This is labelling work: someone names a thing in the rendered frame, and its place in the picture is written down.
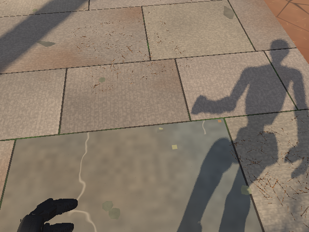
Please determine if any robot left hand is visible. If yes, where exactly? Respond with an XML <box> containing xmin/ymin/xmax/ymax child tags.
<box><xmin>16</xmin><ymin>198</ymin><xmax>78</xmax><ymax>232</ymax></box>

